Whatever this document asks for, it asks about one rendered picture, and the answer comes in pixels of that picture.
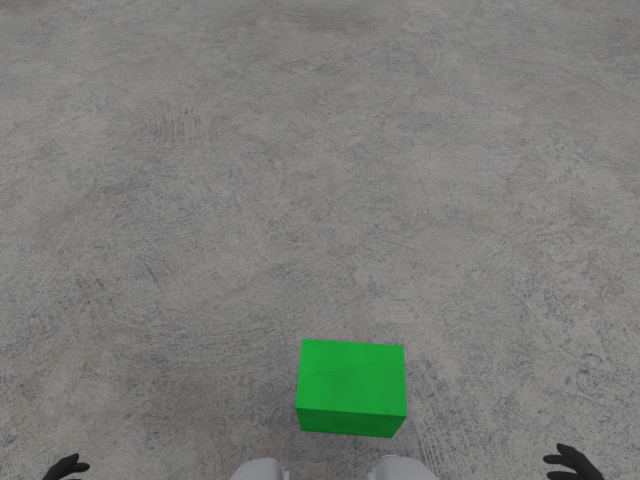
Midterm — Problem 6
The right robot hand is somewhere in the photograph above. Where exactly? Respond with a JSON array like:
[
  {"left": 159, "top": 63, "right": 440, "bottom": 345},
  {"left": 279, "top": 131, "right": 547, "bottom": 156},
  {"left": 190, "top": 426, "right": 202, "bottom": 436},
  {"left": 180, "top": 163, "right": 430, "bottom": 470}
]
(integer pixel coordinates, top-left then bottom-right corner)
[{"left": 543, "top": 443, "right": 605, "bottom": 480}]

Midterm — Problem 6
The left robot hand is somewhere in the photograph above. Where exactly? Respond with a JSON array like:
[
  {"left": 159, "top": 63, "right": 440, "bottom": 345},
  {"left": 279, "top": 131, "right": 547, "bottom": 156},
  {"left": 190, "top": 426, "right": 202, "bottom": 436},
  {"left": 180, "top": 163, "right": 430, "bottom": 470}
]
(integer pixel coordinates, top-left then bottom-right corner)
[{"left": 42, "top": 453, "right": 90, "bottom": 480}]

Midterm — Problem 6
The robot right thigh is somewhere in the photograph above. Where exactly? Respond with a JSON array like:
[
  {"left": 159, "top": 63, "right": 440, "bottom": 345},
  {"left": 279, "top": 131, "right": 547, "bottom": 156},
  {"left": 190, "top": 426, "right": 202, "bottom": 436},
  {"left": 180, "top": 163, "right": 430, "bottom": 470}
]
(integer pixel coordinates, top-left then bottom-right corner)
[{"left": 367, "top": 457, "right": 439, "bottom": 480}]

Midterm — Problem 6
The right robot shin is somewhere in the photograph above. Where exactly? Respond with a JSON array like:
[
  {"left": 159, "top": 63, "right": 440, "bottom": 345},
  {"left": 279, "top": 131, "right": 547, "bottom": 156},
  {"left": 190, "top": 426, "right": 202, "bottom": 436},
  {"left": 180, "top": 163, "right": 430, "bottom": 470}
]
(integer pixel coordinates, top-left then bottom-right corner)
[{"left": 378, "top": 455, "right": 397, "bottom": 464}]

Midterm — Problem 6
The carton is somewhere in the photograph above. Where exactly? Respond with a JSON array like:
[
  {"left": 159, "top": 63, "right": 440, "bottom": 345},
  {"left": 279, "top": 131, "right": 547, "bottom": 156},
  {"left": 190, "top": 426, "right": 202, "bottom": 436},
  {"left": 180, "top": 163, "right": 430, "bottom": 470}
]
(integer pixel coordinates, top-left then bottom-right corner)
[{"left": 295, "top": 339, "right": 407, "bottom": 438}]

